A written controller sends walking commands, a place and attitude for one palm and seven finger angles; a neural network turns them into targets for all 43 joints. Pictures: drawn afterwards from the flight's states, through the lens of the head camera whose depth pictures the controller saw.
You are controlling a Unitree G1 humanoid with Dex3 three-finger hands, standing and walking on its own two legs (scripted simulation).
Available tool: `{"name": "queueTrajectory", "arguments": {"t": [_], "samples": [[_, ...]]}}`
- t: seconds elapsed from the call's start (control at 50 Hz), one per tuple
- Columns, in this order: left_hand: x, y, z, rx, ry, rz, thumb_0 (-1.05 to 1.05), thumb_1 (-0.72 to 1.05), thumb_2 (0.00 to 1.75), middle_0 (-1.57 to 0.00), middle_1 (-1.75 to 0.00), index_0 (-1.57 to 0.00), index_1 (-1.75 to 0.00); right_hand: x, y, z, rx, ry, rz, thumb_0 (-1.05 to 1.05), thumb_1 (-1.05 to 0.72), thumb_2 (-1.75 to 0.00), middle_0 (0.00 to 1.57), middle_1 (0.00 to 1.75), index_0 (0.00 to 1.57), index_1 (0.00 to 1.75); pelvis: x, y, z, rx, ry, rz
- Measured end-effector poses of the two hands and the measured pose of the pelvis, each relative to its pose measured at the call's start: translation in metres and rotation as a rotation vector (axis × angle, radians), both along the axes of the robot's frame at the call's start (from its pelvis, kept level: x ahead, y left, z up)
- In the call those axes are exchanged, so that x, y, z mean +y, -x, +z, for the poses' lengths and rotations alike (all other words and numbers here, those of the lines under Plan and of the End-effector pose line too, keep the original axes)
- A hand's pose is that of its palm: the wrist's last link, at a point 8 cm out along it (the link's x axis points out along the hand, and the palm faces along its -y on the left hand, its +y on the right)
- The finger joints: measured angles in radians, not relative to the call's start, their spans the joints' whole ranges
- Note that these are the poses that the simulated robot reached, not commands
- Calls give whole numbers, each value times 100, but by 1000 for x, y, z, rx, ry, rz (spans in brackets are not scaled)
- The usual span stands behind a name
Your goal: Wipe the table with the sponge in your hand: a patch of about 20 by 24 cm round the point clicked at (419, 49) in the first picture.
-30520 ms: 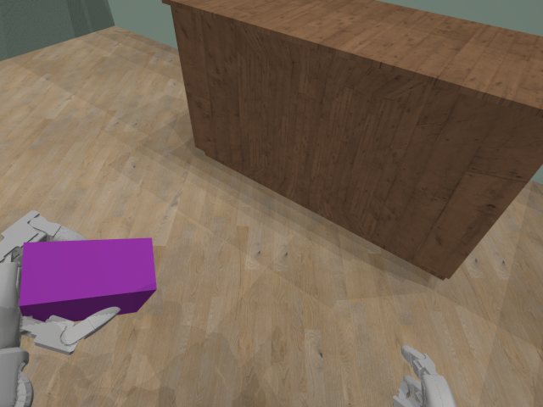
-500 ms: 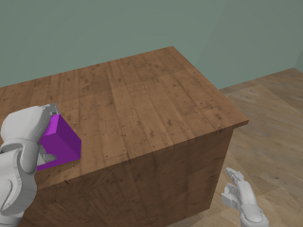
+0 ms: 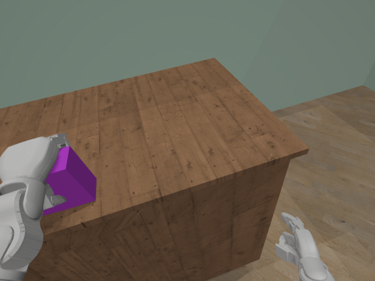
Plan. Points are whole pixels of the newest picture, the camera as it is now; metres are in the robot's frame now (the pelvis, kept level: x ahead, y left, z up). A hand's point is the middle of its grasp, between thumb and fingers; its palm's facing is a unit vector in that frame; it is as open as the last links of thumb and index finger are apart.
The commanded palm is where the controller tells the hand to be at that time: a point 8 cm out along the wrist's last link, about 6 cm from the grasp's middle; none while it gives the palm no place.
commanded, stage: lower the sponge onto the table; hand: left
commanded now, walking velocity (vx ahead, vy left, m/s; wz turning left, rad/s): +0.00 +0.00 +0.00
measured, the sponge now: (61, 187) +0.23 +0.31 +0.12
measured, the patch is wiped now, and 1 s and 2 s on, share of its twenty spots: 0.05 0.45 0.65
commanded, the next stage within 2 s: wipe forward along the first lane in 0.06 s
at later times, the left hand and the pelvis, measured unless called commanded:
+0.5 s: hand (54, 167) +0.25 +0.32 +0.16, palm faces +0.08 -0.01 -1.00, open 10.1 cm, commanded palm +0.22 +0.31 +0.20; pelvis +0.00 +0.00 +0.00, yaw +1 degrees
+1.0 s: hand (58, 146) +0.30 +0.35 +0.16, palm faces -0.06 +0.01 -1.00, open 10.1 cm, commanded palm +0.28 +0.35 +0.19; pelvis +0.00 -0.02 -0.01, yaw +1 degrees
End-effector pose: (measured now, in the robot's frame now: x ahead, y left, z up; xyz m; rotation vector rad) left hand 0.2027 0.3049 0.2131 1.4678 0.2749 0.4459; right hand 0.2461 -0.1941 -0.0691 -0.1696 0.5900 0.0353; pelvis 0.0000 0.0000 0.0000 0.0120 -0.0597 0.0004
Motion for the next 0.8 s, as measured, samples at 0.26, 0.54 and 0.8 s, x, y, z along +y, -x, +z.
{"name": "queueTrajectory", "arguments": {"t": [0.26,0.54,0.8], "samples": [[-4,1,-2,-5,-9,0,-1,-51,103,-73,-134,-74,-133,9,-3,0,-6,-24,15,2,-90,-90,20,30,20,30,4,-3,0,9,-1,6],[6,-27,-2,59,-34,43,-2,-51,103,-73,-133,-75,-132,2,1,-6,27,-6,12,2,-90,-90,20,30,20,30,-4,-1,0,21,-1,23],[18,-54,-1,112,-43,45,-1,-52,104,-74,-132,-76,-132,-39,35,-27,126,46,-61,2,-90,-90,20,30,20,30,-15,-1,-3,38,3,28]]}}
